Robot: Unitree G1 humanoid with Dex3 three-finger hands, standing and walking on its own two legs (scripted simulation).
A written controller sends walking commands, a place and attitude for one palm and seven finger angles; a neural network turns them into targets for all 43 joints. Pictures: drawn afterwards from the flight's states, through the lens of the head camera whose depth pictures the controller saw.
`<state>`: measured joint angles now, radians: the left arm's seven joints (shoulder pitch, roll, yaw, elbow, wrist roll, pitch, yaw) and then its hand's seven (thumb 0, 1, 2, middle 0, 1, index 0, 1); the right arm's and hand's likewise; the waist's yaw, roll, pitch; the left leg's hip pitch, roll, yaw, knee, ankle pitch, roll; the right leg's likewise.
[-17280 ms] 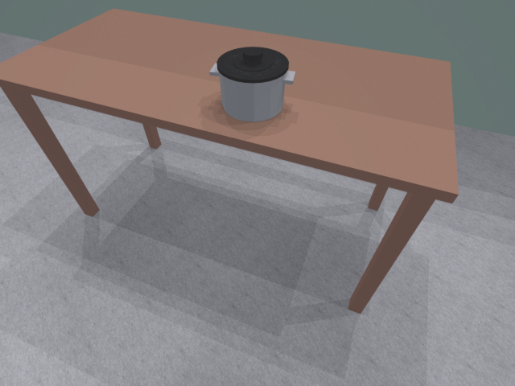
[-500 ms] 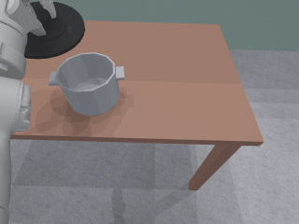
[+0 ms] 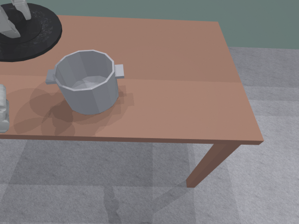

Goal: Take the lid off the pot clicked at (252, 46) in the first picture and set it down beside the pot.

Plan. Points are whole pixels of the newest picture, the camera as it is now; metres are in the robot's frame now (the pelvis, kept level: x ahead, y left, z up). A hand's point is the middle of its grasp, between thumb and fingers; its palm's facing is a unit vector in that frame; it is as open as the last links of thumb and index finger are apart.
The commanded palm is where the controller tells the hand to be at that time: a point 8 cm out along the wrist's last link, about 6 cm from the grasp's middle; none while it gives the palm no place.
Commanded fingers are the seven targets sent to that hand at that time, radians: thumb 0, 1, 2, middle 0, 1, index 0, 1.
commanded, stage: move the lid sideways beside the pot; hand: left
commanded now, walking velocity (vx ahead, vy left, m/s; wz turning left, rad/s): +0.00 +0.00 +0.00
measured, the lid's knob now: (12, 19) +0.53 +0.26 +0.25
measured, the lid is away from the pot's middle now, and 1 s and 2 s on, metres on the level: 0.12 0.23 0.23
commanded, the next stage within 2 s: lower the lid onto the table in 1.84 s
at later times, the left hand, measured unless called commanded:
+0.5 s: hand out of the picture +0.50 +0.32 +0.26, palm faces -0.29 -0.13 -0.95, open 8.2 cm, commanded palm +0.54 +0.32 +0.34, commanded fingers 0.00 0.63 0.93 -0.82 -1.20 -0.77 -1.11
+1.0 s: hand out of the picture +0.48 +0.36 +0.26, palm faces -0.28 -0.16 -0.95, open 8.2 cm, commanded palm +0.55 +0.36 +0.34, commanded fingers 0.00 0.63 0.93 -0.82 -1.20 -0.77 -1.11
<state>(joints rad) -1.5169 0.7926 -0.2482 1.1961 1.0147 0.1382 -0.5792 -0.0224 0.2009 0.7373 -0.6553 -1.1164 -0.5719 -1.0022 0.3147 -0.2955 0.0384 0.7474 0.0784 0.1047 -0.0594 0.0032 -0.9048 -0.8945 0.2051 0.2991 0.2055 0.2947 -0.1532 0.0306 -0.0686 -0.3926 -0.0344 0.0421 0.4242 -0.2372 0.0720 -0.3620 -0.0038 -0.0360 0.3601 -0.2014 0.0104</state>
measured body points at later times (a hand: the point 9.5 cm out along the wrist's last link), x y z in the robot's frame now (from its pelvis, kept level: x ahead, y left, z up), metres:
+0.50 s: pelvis +0.01 +0.01 +0.00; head +0.09 +0.01 +0.44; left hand +0.51 +0.32 +0.31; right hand +0.00 -0.27 -0.13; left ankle -0.03 +0.07 -0.74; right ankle -0.03 -0.13 -0.74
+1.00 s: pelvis +0.01 +0.01 +0.00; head +0.10 +0.01 +0.44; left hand +0.49 +0.37 +0.31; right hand -0.01 -0.27 -0.12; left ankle -0.03 +0.07 -0.74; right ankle -0.03 -0.13 -0.74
